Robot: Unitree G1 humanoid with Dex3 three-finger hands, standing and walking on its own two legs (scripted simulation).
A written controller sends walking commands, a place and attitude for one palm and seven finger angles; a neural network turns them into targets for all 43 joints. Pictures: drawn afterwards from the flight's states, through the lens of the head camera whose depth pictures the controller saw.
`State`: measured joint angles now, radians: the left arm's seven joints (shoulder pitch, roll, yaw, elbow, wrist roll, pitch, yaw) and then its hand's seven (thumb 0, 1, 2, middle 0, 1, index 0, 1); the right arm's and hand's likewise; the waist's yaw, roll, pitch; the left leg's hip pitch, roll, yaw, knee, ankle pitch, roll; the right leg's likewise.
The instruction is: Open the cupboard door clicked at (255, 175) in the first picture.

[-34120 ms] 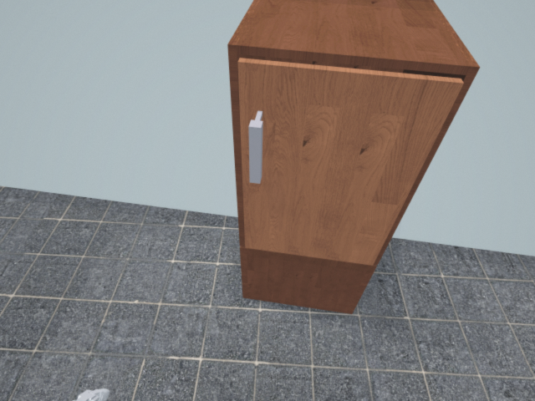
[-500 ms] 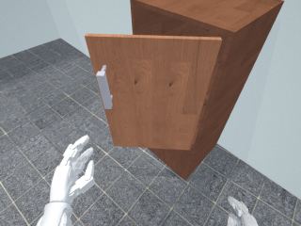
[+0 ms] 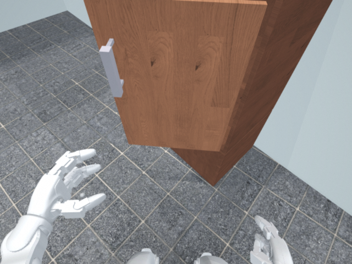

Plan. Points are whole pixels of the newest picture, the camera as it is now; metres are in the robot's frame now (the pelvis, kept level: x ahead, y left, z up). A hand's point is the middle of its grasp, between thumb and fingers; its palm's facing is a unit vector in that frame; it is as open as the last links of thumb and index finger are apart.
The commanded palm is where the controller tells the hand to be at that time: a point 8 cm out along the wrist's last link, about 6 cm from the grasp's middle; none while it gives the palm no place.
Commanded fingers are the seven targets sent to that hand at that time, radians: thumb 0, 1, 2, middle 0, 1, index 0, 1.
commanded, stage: raise the hand with hooked fingers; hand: left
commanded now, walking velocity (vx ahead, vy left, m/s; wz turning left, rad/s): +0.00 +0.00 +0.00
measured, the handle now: (114, 69) +0.58 +0.19 +0.10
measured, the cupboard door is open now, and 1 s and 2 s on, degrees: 41 41 41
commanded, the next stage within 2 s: move the hooked fingers beside the handle in 1.32 s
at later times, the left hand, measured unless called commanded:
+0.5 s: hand (27, 166) +0.28 +0.29 +0.10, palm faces +0.01 -1.00 -0.06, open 13.5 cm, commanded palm +0.25 +0.34 +0.10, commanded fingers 0.00 -0.50 0.30 -0.30 -1.20 -0.30 -1.20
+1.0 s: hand (6, 151) +0.31 +0.33 +0.12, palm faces -0.04 -1.00 -0.04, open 14.0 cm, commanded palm +0.27 +0.38 +0.13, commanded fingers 0.00 -0.50 0.30 -0.30 -1.20 -0.30 -1.20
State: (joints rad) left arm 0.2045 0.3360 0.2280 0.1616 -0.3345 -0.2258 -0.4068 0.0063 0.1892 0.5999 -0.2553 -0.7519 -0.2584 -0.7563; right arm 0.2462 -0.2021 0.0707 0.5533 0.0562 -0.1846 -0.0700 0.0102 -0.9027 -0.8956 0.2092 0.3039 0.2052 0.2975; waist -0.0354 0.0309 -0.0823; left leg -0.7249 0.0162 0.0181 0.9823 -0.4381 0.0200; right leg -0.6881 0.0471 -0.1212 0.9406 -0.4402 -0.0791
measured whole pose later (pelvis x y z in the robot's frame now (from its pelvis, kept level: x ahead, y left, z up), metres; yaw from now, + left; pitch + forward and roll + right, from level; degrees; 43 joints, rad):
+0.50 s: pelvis +0.02 +0.04 +0.02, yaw +0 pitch +8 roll -3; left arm 0.10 0.38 0.35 0.21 -0.35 -0.29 -0.42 -0.01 -0.39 0.35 -0.30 -1.12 -0.30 -1.13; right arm 0.24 -0.26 0.04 0.55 0.05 -0.25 -0.07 0.01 -0.91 -0.90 0.21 0.30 0.20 0.30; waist 0.00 0.02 -0.08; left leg -0.58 -0.02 0.04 0.85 -0.41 0.08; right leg -0.53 0.02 -0.09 0.78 -0.39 -0.02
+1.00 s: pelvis +0.01 +0.06 +0.03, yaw +0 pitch +6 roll -3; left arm -0.08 0.47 0.42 0.41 -0.35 -0.16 -0.56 -0.01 -0.50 0.31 -0.30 -1.19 -0.30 -1.20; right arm 0.30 -0.29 0.05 0.58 0.05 -0.22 -0.08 0.01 -0.90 -0.90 0.21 0.30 0.20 0.30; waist 0.00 0.02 -0.05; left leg -0.49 -0.04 0.05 0.74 -0.35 0.09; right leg -0.45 0.01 -0.08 0.67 -0.33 -0.01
